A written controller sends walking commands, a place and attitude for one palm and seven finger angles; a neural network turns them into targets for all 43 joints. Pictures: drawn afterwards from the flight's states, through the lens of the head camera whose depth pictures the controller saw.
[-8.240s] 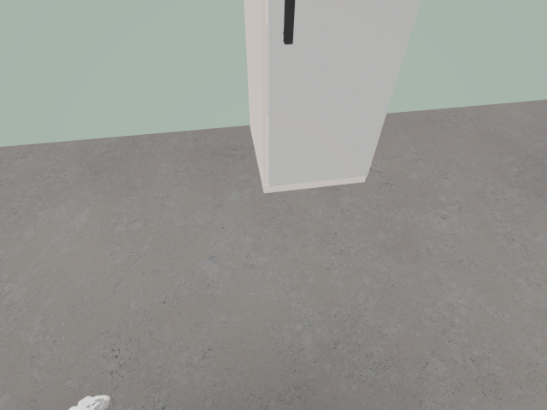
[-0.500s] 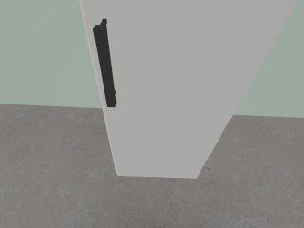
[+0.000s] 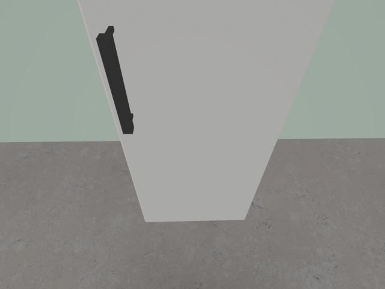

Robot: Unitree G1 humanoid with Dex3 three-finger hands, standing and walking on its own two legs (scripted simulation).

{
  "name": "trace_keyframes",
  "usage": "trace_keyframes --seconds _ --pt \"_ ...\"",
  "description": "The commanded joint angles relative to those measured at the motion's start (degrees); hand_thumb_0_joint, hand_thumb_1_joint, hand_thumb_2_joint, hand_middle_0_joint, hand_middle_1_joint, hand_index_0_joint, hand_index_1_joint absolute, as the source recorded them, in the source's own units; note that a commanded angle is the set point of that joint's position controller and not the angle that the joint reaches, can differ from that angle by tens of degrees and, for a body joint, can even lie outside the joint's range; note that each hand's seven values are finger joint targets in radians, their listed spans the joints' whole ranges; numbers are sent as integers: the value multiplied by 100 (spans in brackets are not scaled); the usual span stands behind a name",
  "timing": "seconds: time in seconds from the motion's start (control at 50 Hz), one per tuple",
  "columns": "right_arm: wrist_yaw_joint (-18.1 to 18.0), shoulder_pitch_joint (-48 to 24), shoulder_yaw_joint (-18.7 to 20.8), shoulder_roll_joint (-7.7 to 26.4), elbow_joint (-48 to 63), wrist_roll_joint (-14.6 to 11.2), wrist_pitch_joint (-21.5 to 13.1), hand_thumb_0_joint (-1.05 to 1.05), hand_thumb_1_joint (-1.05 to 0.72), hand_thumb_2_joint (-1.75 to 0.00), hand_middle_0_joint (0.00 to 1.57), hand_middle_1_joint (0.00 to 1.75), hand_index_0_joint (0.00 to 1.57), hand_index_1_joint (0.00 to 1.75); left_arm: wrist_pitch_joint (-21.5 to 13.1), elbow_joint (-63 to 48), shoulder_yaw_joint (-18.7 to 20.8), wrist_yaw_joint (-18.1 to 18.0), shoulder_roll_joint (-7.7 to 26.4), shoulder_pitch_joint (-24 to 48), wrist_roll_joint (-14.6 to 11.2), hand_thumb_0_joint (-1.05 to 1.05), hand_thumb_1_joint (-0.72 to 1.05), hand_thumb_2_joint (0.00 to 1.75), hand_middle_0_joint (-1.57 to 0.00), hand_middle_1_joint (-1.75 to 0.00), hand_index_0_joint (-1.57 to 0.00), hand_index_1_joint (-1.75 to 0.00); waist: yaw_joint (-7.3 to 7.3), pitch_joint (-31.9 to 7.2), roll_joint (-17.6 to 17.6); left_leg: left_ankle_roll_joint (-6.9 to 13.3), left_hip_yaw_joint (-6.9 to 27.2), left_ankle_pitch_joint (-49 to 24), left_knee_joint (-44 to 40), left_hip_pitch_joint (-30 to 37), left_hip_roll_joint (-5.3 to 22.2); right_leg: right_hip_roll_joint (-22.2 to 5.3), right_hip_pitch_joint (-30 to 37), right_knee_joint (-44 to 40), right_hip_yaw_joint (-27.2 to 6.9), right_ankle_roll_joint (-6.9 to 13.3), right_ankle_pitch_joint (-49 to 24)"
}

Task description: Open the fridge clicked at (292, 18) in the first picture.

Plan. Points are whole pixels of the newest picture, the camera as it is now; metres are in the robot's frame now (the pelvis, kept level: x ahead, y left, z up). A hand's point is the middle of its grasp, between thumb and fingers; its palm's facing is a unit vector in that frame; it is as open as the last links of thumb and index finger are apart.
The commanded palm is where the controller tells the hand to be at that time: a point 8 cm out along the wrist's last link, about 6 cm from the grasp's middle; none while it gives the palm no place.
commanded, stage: come to a stop and stand still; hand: left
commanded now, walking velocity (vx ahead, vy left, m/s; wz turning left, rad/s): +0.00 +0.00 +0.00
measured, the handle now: (120, 85) +0.52 +0.21 +0.16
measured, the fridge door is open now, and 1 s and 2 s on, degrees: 0 0 0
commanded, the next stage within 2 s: look again from close up in 0.88 s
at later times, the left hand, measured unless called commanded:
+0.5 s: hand out of the picture +0.04 +0.21 -0.18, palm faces +0.03 -0.98 -0.21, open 7.4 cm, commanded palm none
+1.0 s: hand out of the picture -0.02 +0.26 -0.17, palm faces +0.00 -0.96 -0.28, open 7.4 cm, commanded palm none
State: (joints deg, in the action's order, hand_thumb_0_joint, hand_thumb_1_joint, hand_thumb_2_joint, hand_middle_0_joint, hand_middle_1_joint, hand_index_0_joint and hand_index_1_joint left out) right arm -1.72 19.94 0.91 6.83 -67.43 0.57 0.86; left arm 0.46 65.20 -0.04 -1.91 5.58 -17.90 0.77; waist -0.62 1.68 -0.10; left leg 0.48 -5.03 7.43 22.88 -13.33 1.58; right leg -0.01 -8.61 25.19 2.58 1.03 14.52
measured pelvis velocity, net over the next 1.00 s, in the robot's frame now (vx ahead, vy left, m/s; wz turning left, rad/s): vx -0.01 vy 0.04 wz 0.02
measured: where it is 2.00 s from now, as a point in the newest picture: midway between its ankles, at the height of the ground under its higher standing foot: outside the picture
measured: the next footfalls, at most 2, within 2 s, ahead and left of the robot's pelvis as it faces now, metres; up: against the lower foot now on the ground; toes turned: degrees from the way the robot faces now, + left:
none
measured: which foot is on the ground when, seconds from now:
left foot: down 0.00-1.00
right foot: down 0.00-1.00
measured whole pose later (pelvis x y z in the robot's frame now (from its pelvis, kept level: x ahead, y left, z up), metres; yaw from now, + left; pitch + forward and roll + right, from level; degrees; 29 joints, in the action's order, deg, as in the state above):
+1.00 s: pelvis -0.01 +0.04 +0.00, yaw +1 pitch -2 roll -1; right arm 0.0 12.8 1.7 15.1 -60.0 0.6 0.6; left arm 0.4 59.4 0.3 -1.2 15.1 -18.8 2.0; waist 0.4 2.0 0.1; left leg 3.7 -5.4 7.2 24.4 -15.5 -0.9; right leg -2.5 -9.7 25.3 2.4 -1.7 13.3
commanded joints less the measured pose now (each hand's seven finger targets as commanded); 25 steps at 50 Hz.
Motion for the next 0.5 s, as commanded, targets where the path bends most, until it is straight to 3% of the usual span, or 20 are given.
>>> trace_keyframes --seconds 0.0,0.02,0.04,0.06,0.08,0.1,0.14,0.16,0.2,0.28,0.34,0.38,0.48 --pt "-12 288 48 371 190 14 -116 0 -90 -90 20 30 20 30 -79 -122 103 -68 535 -457 -29 0 90 90 -20 -30 -20 -30 47 518 -58 41 677 884 -475 104 423 -591 -939 -865 -636 53 745" --pt "-16 330 52 352 180 14 -118 0 -90 -90 20 30 20 30 -83 -127 109 -69 517 -440 -27 0 90 90 -20 -30 -20 -30 27 543 -79 36 664 873 -460 89 426 -584 -963 -868 -639 59 763" --pt "88 -48 83 1143 913 95 -227 0 -90 -90 20 30 20 30 -274 -649 55 -59 1614 -194 113 0 90 90 -20 -30 -20 -30 -107 949 -18 37 742 33 -45 -72 235 -477 -949 -597 -455 185 -175" --pt "18 -33 212 987 975 95 -323 0 -90 -90 20 30 20 30 -279 -675 202 -87 1216 -173 54 0 90 90 -20 -30 -20 -30 1 -50 213 102 777 357 282 -29 421 -694 -698 -259 -581 213 275" --pt "-6 87 171 762 969 93 -310 0 -90 -90 20 30 20 30 -284 -690 129 -97 1009 -250 34 0 90 90 -20 -30 -20 -30 -43 -526 243 106 756 335 539 -1 384 -746 -522 -282 -629 239 123" --pt "-12 203 166 549 1004 93 -251 0 -90 -90 20 30 20 30 -241 -726 132 -103 872 -324 34 0 90 90 -20 -30 -20 -30 -60 -532 -62 74 662 569 726 -125 306 -829 -658 -401 -757 269 427" --pt "28 345 125 420 1106 121 -141 0 -90 -90 20 30 20 30 -179 -885 122 -130 871 -264 51 0 90 90 -20 -30 -20 -30 -134 -79 -577 68 470 747 1025 -407 159 -962 -1026 -640 -979 364 900" --pt "43 360 133 389 1118 106 -122 0 -90 -90 20 30 20 30 -170 -940 153 -144 904 -185 52 0 90 90 -20 -30 -20 -30 -160 187 -603 65 436 711 1070 -420 168 -968 -1298 -671 -961 390 1032" --pt "52 404 138 438 1165 80 -129 0 -90 -90 20 30 20 30 -153 -1062 173 -147 961 -155 58 0 90 90 -20 -30 -20 -30 -164 394 -217 72 449 600 877 -377 220 -821 -1447 -502 -844 382 831" --pt "31 222 148 699 1272 48 -205 0 -90 -90 20 30 20 30 -141 -1154 164 -139 973 -406 46 0 90 90 -20 -30 -20 -30 27 226 330 218 763 -243 431 -380 503 -431 -835 128 -429 181 -304" --pt "24 12 176 863 1362 44 -217 0 -90 -90 20 30 20 30 -121 -1231 158 -124 1000 -461 57 0 90 90 -20 -30 -20 -30 99 158 421 271 831 -273 300 -384 571 -383 -638 143 -378 110 -391" --pt "28 -98 206 975 1417 49 -214 0 -90 -90 20 30 20 30 -109 -1289 184 -112 1071 -381 57 0 90 90 -20 -30 -20 -30 49 160 193 248 816 44 209 -347 548 -406 -680 117 -406 105 -290" --pt "64 -404 242 1210 1509 47 -215 0 -90 -90 20 30 20 30 -115 -1374 205 -72 1243 -256 79 0 90 90 -20 -30 -20 -30 46 107 164 263 906 636 -102 -277 570 -448 -665 -25 -422 77 -115"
